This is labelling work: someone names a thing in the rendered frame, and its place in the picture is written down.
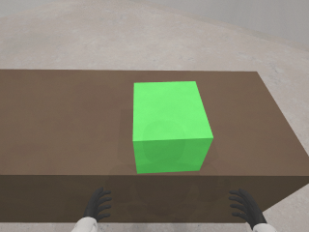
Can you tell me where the carton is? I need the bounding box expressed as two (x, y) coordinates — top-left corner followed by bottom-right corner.
(132, 81), (213, 174)

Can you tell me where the left robot forearm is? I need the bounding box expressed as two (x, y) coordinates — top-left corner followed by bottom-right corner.
(71, 217), (98, 232)

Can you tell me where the pedestal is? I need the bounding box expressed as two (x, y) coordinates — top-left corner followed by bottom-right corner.
(0, 69), (309, 223)

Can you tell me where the robot right hand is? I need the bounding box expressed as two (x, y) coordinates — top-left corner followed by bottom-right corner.
(228, 188), (267, 231)

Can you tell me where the robot left hand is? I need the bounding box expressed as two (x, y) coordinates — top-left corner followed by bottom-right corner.
(82, 187), (112, 222)

